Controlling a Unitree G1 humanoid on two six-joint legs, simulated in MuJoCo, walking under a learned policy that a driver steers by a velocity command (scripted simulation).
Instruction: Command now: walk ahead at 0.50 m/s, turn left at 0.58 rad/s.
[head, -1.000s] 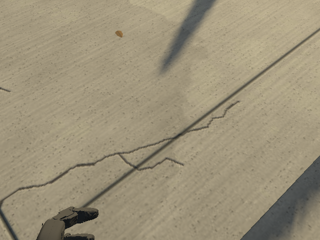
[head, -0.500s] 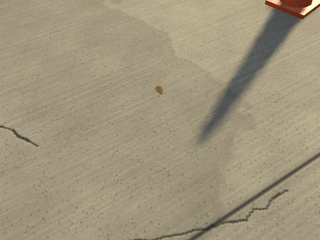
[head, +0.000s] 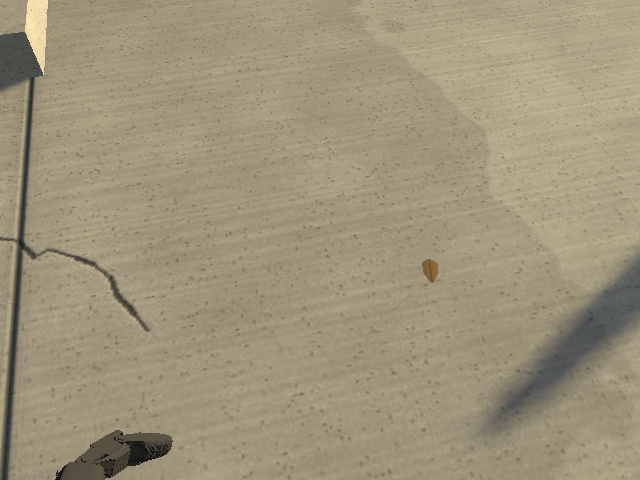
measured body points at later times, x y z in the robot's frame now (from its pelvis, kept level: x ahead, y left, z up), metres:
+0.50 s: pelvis +0.25 +0.04 +0.00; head +0.29 +0.05 +0.45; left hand +0.15 +0.28 -0.13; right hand +0.52 -0.11 -0.08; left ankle +0.34 +0.13 -0.72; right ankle +0.11 -0.10 -0.69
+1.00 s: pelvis +0.32 +0.04 +0.02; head +0.32 +0.03 +0.47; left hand +0.31 +0.29 -0.11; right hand +0.45 -0.17 -0.12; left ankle +0.33 +0.13 -0.72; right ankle +0.35 -0.07 -0.72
